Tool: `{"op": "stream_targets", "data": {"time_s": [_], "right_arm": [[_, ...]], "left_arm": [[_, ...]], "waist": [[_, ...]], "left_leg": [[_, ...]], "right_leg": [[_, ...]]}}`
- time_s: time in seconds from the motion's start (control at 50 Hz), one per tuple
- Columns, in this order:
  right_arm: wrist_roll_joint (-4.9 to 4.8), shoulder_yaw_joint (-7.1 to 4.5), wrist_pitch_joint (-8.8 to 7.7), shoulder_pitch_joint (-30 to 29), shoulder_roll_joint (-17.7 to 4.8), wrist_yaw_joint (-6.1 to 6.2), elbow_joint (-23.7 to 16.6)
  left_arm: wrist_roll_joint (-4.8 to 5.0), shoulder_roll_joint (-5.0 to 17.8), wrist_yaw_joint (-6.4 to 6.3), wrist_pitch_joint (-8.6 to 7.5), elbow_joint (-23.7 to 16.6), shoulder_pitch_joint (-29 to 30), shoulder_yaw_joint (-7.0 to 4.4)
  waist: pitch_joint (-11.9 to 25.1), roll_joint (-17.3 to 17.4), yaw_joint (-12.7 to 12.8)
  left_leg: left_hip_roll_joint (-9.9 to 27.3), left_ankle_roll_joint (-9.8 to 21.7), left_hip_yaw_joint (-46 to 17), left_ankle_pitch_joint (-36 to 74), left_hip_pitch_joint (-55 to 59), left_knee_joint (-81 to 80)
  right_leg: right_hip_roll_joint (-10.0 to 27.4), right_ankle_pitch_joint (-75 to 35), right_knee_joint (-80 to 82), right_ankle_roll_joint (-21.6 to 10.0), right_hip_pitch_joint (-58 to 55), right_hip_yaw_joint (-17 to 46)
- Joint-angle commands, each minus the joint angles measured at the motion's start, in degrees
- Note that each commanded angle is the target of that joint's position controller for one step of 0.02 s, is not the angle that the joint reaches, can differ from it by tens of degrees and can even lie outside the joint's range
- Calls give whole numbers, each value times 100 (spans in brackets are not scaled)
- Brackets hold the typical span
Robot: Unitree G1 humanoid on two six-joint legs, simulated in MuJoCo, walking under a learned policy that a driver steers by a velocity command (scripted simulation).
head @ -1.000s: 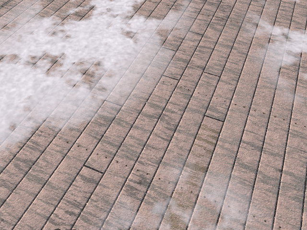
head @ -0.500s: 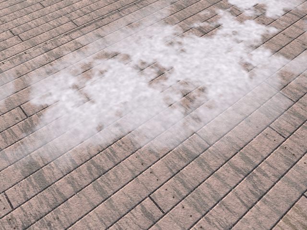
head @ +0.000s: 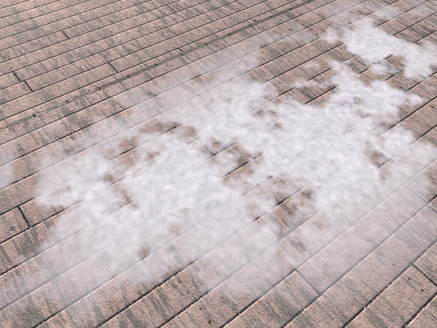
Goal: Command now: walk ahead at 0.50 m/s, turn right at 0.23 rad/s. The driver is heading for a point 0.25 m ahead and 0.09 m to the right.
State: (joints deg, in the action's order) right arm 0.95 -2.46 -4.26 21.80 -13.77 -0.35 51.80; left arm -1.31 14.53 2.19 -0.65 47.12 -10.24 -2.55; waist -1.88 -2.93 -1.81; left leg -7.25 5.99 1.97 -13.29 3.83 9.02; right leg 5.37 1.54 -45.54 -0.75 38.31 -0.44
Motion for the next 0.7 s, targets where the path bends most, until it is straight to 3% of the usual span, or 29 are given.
{"op": "stream_targets", "data": {"time_s": [0.02,0.04,0.08,0.12,0.14,0.16,0.18,0.2,0.22,0.24,0.26,0.28,0.3,0.34,0.38,0.4,0.42,0.48,0.52,0.56,0.58,0.6,0.62,0.64,0.7], "right_arm": [[42,-111,-88,276,-689,89,-86],[40,-91,-88,327,-665,117,-35],[37,-40,-70,343,-655,177,91],[46,-42,-69,279,-801,243,189],[38,-54,-51,183,-894,251,209],[-72,-39,-67,-18,-933,241,160],[-186,59,-123,242,-571,216,-72],[-358,42,-73,916,-441,191,90],[-200,-1,4,449,-656,211,125],[-135,26,9,93,-568,183,21],[-37,26,51,-83,-532,165,37],[75,16,175,-176,-515,138,27],[120,40,286,123,-362,115,109],[80,82,374,263,-159,107,227],[38,93,389,160,-153,123,258],[16,129,406,108,-82,129,269],[19,98,428,-170,-207,147,273],[19,96,525,-440,-233,210,301],[24,108,529,-583,-213,235,336],[42,147,467,-457,-139,269,462],[73,139,401,-353,-273,296,522],[117,110,324,-252,-548,320,550],[-27,104,324,-596,-594,291,639],[-45,177,302,-754,-253,240,596],[-63,179,287,-602,-242,257,756]], "left_arm": [[2,310,43,-111,-555,807,-28],[-16,293,57,-125,-605,929,-15],[-70,185,41,-173,-621,850,26],[-100,281,-50,-235,-333,40,-9],[-108,399,-103,-301,-70,-735,-58],[-203,554,-159,-384,160,-1488,-109],[-279,1269,-223,-382,302,-2093,-281],[-4,1311,-179,-356,359,-2082,-285],[212,1123,-163,-334,236,-1605,-266],[208,764,-187,-313,155,-934,-161],[172,382,-204,-285,133,-591,-41],[193,225,-229,-271,156,-448,43],[139,241,-245,-288,212,-412,72],[57,343,-237,-356,313,-431,74],[20,470,-232,-358,359,-374,65],[22,539,-230,-326,356,-233,57],[13,450,-221,-305,412,-403,78],[15,510,-238,-186,528,-494,65],[1,436,-272,-111,577,-439,87],[48,379,-314,-71,622,-350,113],[38,302,-324,-81,662,-474,136],[33,218,-316,-94,678,-719,135],[129,-69,-308,-42,852,-1151,184],[100,118,-340,-3,976,-1019,163],[87,274,-350,8,1044,-738,109]], "waist": [[-441,542,-175],[-488,512,-207],[-458,561,-91],[18,789,229],[375,835,557],[777,722,994],[1640,-416,959],[2645,-810,599],[2205,141,584],[1259,67,392],[639,350,238],[333,436,108],[273,66,-37],[413,13,-136],[564,-65,-160],[692,-218,-181],[604,-129,6],[500,-302,125],[240,-258,154],[59,-44,16],[69,173,40],[122,563,247],[70,1258,570],[-47,923,458],[-73,680,289]], "left_leg": [[1795,295,-202,2828,83,-240],[1818,257,-107,3064,212,-189],[1814,149,84,4841,256,340],[1783,-7,95,6866,390,1426],[1716,-68,88,6773,317,2333],[1519,-138,194,5581,-394,3485],[797,-330,499,1629,-1927,5729],[-17,-422,-288,-2247,-3064,7117],[325,-407,-937,-1615,-3017,7102],[566,-406,-803,-1364,-3292,6720],[775,-418,-682,-1202,-3240,6269],[891,-456,-571,-997,-2807,5818],[891,-524,-523,-919,-2358,5507],[813,-631,-387,-753,-2034,5006],[823,-690,-259,-530,-2016,4242],[872,-709,-241,-350,-1888,3799],[846,-705,-177,-205,-1857,3616],[910,-687,-180,-170,-1721,3151],[905,-632,-180,-273,-1647,2705],[922,-544,-202,272,-1153,1595],[1227,-494,-567,712,-855,1213],[1755,-376,-1120,1443,-718,1063],[1854,-126,-1288,1163,-1522,969],[1692,-219,-1195,704,-1880,837],[1314,-392,-835,658,-1632,858]], "right_leg": [[-209,-202,487,-165,272,-70],[-274,-149,692,-226,228,-193],[-537,163,1159,-368,-371,-507],[-980,532,1274,-560,-1317,-715],[-1047,277,1663,-677,-2051,-605],[-663,-956,2153,-865,-3307,-259],[1072,-4372,1403,-1498,-5159,1345],[2108,-6787,1468,-2439,-6156,3048],[1752,-5942,1787,-2203,-5281,2337],[1482,-4834,2179,-1945,-4454,1810],[1182,-4049,2524,-1670,-3695,1424],[894,-3599,2853,-1433,-2940,1112],[852,-3918,2891,-1474,-2488,886],[639,-4259,2876,-1426,-2269,472],[469,-4035,2843,-1274,-2384,276],[452,-3296,2882,-1239,-2353,232],[387,-2954,2930,-1125,-2319,251],[484,-805,3135,-1086,-2179,585],[517,251,3158,-1059,-2047,836],[413,699,2943,-829,-1872,905],[311,749,2808,-618,-1812,938],[4,850,2462,-452,-1838,732],[-399,1248,2685,-339,-2482,383],[-338,1044,2719,-281,-2916,434],[-146,559,2728,-310,-2960,566]]}}
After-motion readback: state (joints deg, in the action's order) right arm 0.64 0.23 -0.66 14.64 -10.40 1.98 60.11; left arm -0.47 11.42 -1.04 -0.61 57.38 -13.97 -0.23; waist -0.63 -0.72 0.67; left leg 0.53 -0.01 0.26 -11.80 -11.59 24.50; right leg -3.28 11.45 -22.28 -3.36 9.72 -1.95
